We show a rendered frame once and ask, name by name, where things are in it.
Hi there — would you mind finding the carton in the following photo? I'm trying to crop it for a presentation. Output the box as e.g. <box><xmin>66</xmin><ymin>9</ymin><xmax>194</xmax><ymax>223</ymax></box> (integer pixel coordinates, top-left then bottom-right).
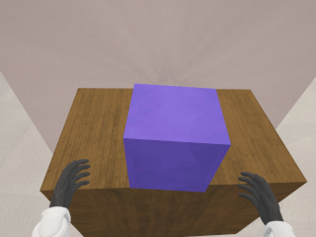
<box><xmin>123</xmin><ymin>83</ymin><xmax>231</xmax><ymax>193</ymax></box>

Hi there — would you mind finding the right robot forearm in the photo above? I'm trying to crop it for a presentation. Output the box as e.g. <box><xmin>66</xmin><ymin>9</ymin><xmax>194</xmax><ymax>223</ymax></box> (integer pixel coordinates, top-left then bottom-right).
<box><xmin>263</xmin><ymin>220</ymin><xmax>296</xmax><ymax>237</ymax></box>

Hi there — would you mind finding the robot left hand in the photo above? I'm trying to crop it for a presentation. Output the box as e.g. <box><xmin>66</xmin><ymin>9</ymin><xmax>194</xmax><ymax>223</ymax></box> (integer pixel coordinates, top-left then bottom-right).
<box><xmin>49</xmin><ymin>159</ymin><xmax>91</xmax><ymax>209</ymax></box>

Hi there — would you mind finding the left robot forearm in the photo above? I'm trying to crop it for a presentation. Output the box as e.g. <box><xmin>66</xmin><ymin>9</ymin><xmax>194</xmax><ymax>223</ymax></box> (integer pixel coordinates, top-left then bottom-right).
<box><xmin>32</xmin><ymin>206</ymin><xmax>71</xmax><ymax>237</ymax></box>

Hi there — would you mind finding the pedestal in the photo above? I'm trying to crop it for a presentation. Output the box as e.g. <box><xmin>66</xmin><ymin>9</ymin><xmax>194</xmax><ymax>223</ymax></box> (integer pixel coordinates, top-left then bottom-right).
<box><xmin>40</xmin><ymin>88</ymin><xmax>307</xmax><ymax>237</ymax></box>

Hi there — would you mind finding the robot right hand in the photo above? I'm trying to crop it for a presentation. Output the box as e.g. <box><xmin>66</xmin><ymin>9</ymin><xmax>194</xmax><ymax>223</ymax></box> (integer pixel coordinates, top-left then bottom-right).
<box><xmin>238</xmin><ymin>172</ymin><xmax>283</xmax><ymax>225</ymax></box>

